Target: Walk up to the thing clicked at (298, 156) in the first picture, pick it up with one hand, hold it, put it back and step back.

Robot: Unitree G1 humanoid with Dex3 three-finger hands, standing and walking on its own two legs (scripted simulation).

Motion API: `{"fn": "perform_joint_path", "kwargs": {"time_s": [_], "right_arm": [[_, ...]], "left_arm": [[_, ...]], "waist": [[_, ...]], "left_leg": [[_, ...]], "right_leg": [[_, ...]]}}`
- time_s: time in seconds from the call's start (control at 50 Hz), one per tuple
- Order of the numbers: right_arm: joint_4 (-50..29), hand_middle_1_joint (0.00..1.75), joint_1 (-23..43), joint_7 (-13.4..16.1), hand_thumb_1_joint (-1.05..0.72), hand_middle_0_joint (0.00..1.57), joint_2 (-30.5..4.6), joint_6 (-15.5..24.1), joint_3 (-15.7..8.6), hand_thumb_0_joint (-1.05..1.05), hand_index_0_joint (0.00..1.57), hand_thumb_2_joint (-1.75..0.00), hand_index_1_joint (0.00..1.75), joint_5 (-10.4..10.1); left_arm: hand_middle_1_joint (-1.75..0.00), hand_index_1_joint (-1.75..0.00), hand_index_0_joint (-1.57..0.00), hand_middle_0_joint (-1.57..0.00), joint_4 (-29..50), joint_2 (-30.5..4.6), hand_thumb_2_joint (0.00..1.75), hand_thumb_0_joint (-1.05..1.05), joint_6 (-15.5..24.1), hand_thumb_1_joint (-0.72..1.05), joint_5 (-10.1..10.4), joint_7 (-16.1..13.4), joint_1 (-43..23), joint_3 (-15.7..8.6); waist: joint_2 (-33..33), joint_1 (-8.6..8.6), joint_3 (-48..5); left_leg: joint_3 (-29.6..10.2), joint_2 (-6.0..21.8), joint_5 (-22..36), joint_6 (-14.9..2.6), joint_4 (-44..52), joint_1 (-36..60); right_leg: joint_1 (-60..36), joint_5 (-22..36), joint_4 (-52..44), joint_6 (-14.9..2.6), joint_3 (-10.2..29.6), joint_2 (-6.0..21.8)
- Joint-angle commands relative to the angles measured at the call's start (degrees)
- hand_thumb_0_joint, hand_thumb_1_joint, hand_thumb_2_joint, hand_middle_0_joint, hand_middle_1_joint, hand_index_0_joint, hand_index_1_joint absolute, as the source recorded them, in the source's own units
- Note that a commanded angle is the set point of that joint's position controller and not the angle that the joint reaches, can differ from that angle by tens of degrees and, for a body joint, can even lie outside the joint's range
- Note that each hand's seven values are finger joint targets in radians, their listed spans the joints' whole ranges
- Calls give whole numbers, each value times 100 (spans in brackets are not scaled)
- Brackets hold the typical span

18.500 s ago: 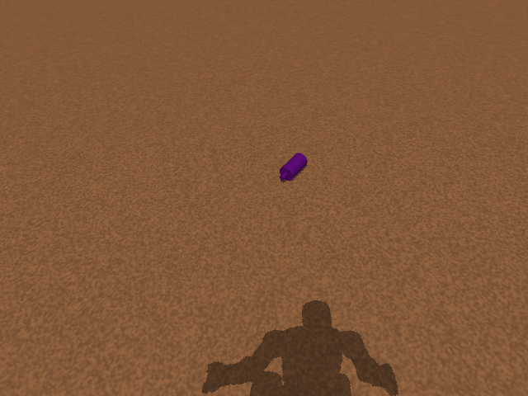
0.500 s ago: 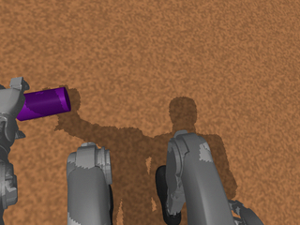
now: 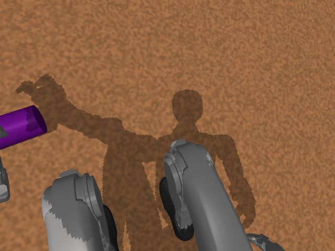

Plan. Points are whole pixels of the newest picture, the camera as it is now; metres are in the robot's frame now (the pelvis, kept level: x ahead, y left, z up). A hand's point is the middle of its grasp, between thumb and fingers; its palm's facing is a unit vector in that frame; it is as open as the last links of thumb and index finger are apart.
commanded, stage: approach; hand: left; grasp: from above
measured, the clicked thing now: (2, 131) +0.46 +0.34 -0.29
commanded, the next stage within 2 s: rest palm in 0.22 s
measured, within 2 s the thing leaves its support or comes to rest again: neither
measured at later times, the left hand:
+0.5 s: hand out of the picture +0.44 +0.33 -0.17, palm faces -0.40 -0.07 -0.91, open 14.2 cm
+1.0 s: hand (4, 129) +0.45 +0.32 -0.25, palm faces -0.43 -0.12 -0.90, open 14.2 cm
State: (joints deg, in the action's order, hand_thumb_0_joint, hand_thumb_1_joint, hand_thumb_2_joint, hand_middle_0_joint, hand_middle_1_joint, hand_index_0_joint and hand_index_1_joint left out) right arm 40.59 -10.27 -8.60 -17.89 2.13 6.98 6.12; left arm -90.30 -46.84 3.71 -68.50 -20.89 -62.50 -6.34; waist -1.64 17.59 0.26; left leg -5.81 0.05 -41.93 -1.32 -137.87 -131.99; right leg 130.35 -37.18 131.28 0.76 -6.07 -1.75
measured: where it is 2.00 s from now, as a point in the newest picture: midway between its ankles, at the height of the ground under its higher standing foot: (145, 234)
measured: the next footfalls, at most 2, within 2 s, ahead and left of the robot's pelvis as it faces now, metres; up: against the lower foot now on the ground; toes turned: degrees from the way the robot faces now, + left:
none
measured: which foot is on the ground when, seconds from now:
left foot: down 0.00-1.00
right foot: down 0.00-1.00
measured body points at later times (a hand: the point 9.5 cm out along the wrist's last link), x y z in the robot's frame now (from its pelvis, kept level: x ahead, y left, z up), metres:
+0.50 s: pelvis -0.01 +0.00 -0.01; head +0.22 +0.10 +0.37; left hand +0.46 +0.33 -0.12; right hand +0.12 -0.27 -0.10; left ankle +0.06 +0.12 -0.30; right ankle +0.10 -0.11 -0.30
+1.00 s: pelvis +0.00 +0.00 -0.03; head +0.27 +0.10 +0.31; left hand +0.47 +0.32 -0.20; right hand +0.02 -0.26 -0.10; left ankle +0.06 +0.12 -0.30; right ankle +0.10 -0.11 -0.30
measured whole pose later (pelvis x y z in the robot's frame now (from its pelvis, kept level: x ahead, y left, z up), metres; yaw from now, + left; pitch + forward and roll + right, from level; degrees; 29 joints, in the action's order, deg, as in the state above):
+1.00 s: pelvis +0.00 +0.00 -0.03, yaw -3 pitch +32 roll -12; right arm 41.5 -9.3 -11.7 -18.2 7.8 11.4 12.0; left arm -96.3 -53.4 13.4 -73.8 -33.8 -58.8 -8.8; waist 4.5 19.0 4.5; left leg -9.1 -0.5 -42.3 -1.2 -144.9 -135.2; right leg 131.8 -36.8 135.7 1.1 -9.2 -1.7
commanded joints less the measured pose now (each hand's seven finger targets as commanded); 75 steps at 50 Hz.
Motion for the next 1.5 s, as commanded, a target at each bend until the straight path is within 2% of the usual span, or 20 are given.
{"fn": "perform_joint_path", "kwargs": {"time_s": [0.0, 0.08, 0.14, 0.18, 0.24, 0.34, 0.42, 0.48, 0.6, 0.66, 0.76, 0.84, 0.9, 0.98, 1.06, 1.16, 1.24, 1.38, 1.42, 1.48], "right_arm": [[-164, 30, -1046, 112, -90, 20, -1367, -39, -418, 0, 20, -89, 30, -52], [-87, 30, -1151, 87, -90, 20, -1376, -54, -507, 0, 20, -89, 30, 75], [-99, 30, -1225, 73, -90, 20, -1375, -14, -675, 0, 20, -89, 30, 145], [-80, 30, -1069, 81, -89, 20, -1367, 0, -821, 0, 20, -89, 30, 158], [24, 30, -891, 100, -89, 20, -1354, 62, -976, 0, 20, -89, 30, 195], [388, 30, -885, 139, -89, 20, -1354, 170, -790, 0, 20, -90, 30, 237], [414, 30, -825, 106, -89, 20, -1378, 275, -598, 0, 20, -90, 30, 259], [254, 30, -771, 75, -89, 20, -1456, 378, -465, 0, 20, -90, 30, 241], [-177, 30, -789, 14, -89, 20, -1459, 420, -282, 0, 20, -90, 30, 201], [-219, 30, -929, 2, -89, 20, -1525, 406, -209, 0, 20, -90, 30, 256], [-58, 30, -959, -43, -89, 20, -1510, 423, -84, 0, 20, -90, 30, 382], [62, 30, -1051, -149, -89, 20, -1597, 524, -55, 0, 20, -90, 30, 536], [109, 30, -1068, -200, -88, 20, -1663, 583, -72, 0, 20, -89, 30, 566], [158, 30, -1046, -320, -88, 20, -1741, 720, -53, 0, 20, -89, 30, 625], [48, 30, -1049, -327, -88, 20, -1906, 793, -34, 0, 20, -89, 30, 608], [23, 30, -1028, -386, -88, 20, -1882, 805, 19, 0, 20, -90, 30, 633], [-8, 30, -966, -423, -89, 20, -1850, 834, 129, 0, 20, -90, 30, 665], [-27, 30, -872, -471, -89, 20, -1926, 908, 200, 0, 20, -90, 30, 741], [-68, 30, -866, -513, -89, 20, -1990, 970, 186, 0, 20, -90, 30, 779], [-67, 30, -793, -490, -89, 20, -2046, 997, 196, 0, 20, -90, 30, 741]], "left_arm": [[-109, -107, -9, -7, 641, -1595, 96, 0, 194, -52, 370, 287, -343, -131], [-105, -104, -11, -10, 1565, -1422, 96, 0, 968, -51, 338, 290, -491, -195], [-101, -101, -10, -10, 2593, -1355, 98, 0, 1491, -53, 183, -58, -157, -349], [-103, -103, -8, -7, 3488, -1139, 98, 0, 1627, -54, 93, -375, -240, -256], [-101, -102, -6, -6, 3499, -1060, 102, 0, 1439, -57, -71, -886, -847, -278], [-96, -98, -4, -6, 1295, -650, 103, 0, 688, -58, -437, -1307, -1573, 141], [-102, -102, -6, -6, -104, -498, 102, 0, 367, -55, -374, -1046, -1465, 449], [-105, -104, -7, -6, -451, -450, 98, 0, 257, -52, -225, -733, -1168, 518], [-106, -105, -7, -7, 94, -1349, 97, 0, 518, -53, -136, -445, -1142, 203], [-104, -103, -7, -6, 368, -1925, 97, 0, 791, -53, -177, -710, -1099, -279], [-101, -101, -5, -5, 742, -2200, 98, 0, 1148, -55, -328, -1237, -1121, -575], [-99, -99, -5, -6, 366, -2157, 98, 0, 1158, -54, -507, -1479, -1177, -426], [-98, -99, -5, -6, 317, -2111, 102, 0, 1042, -55, -459, -1577, -1068, -466], [-101, -101, -6, -6, -378, -1701, 100, 0, 890, -52, -466, -1433, -1190, -83], [-99, -100, -6, -7, -248, -2145, 101, 0, 859, -52, -417, -1391, -1088, -344], [-102, -102, -7, -7, -359, -2229, 103, 0, 913, -52, -479, -1425, -1133, -469], [-101, -101, -6, -7, -405, -2268, 101, 0, 982, -52, -561, -1505, -1315, -428], [-104, -104, -7, -7, -529, -2413, 101, 0, 1034, -51, -607, -1667, -1196, -433], [-104, -104, -8, -7, -626, -2257, 99, 0, 1021, -49, -609, -1662, -1225, -304], [-105, -105, -8, -8, -493, -2542, 101, 0, 1023, -50, -562, -1748, -1228, -397]], "waist": [[-686, -353, -3935], [-852, -233, -3835], [-1827, -451, -4448], [-2234, -486, -4813], [-2542, -372, -4739], [-2021, 55, -3463], [-1308, 79, -3048], [-1074, 96, -3044], [-1188, -11, -3828], [-1285, -50, -4044], [-1879, -58, -4200], [-2044, 198, -3821], [-2165, 86, -3818], [-1948, 411, -3040], [-1940, 279, -3181], [-1971, 362, -3276], [-2005, 531, -3131], [-2113, 505, -3074], [-2050, 623, -2814], [-2075, 472, -2962]], "left_leg": [[340, -174, 1419, -205, 1404, 1849], [315, -172, 1424, -121, 1144, 1980], [247, -137, 1698, 58, 1262, 3090], [184, -107, 1705, 120, 1396, 3680], [96, -46, 1343, 158, 1604, 3842], [28, -55, 669, 111, 1749, 3077], [150, -161, 454, -62, 1596, 2356], [113, -177, 639, -100, 1506, 2320], [221, -183, 1354, -111, 1233, 2376], [261, -145, 1706, -100, 1064, 2455], [253, -93, 1831, -53, 893, 2651], [144, -42, 1599, -30, 821, 2661], [50, -34, 1563, 26, 972, 2818], [-87, -3, 1079, 27, 952, 2524], [-138, -6, 1223, 27, 1028, 2526], [-165, 11, 1542, 46, 927, 2599], [-186, 43, 1593, 46, 789, 2583], [-182, 50, 1470, 50, 793, 2574], [-183, 58, 1275, 38, 770, 2493], [-205, 57, 1142, 27, 833, 2419]], "right_leg": [[-3191, 1386, -1235, -189, -130, -97], [-2991, 1286, -1245, -239, -197, -110], [-2630, 1316, -1092, -315, -285, -88], [-2179, 1304, -981, -354, -314, -78], [-1572, 1067, -885, -373, -343, -20], [-789, 670, -976, -339, -415, 40], [-1045, 504, -1157, -331, -353, -31], [-1346, 641, -1098, -290, -368, -28], [-2385, 1253, -1001, -233, -275, -58], [-2725, 1598, -937, -208, -304, -87], [-2703, 1788, -823, -240, -350, -157], [-2305, 1563, -724, -267, -490, -191], [-2124, 1431, -684, -305, -605, -206], [-1621, 1077, -634, -279, -724, -185], [-1879, 1175, -659, -263, -723, -178], [-2070, 1470, -587, -253, -743, -199], [-2041, 1552, -558, -238, -774, -204], [-2170, 1478, -609, -234, -814, -248], [-1983, 1336, -597, -205, -841, -230], [-2073, 1218, -669, -222, -837, -257]]}}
